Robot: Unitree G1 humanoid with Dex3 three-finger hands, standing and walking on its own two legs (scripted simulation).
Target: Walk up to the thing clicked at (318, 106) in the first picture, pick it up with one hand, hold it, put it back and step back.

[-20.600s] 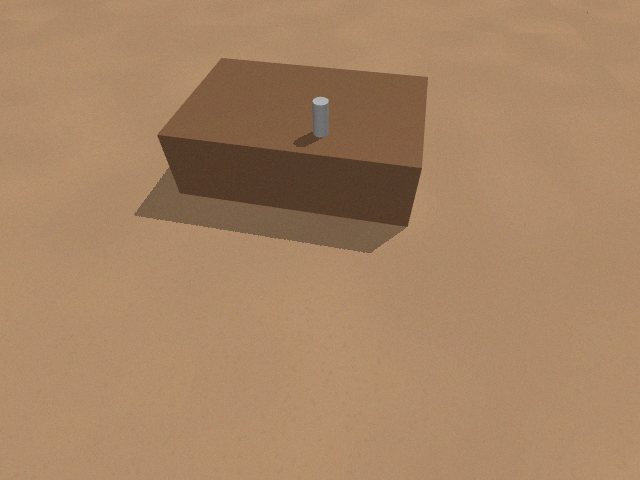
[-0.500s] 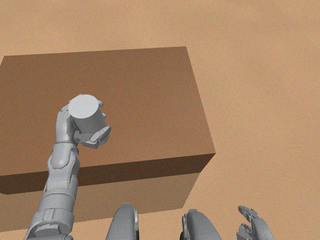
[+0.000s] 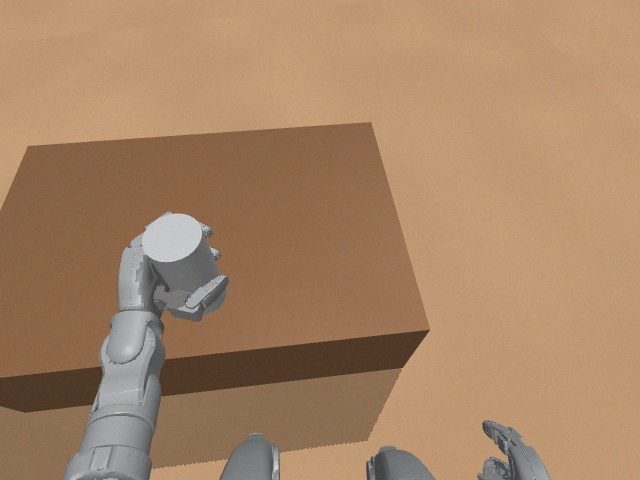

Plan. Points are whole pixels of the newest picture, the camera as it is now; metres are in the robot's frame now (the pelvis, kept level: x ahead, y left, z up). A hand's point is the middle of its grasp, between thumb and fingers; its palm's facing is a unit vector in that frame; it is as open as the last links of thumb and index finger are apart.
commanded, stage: lift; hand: left
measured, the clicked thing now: (190, 269) +0.36 +0.17 +0.04
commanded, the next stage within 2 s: hold in 0.16 s
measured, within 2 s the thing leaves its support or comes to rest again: neither
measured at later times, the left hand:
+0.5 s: hand (188, 268) +0.35 +0.17 +0.06, palm faces +0.04 -1.00 -0.01, open 8.9 cm
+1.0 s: hand (186, 273) +0.34 +0.16 +0.07, palm faces +0.04 -1.00 -0.01, open 8.9 cm
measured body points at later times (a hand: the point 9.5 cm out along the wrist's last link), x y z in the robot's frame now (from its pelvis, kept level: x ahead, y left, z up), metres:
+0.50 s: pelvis +0.01 +0.00 +0.01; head +0.06 +0.00 +0.46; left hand +0.34 +0.22 +0.06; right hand +0.12 -0.25 -0.10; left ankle +0.03 +0.14 -0.68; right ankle -0.02 -0.14 -0.68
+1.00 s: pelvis +0.00 +0.00 +0.02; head +0.04 +0.00 +0.47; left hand +0.33 +0.22 +0.07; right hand +0.13 -0.25 -0.09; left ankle +0.03 +0.14 -0.68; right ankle -0.02 -0.14 -0.68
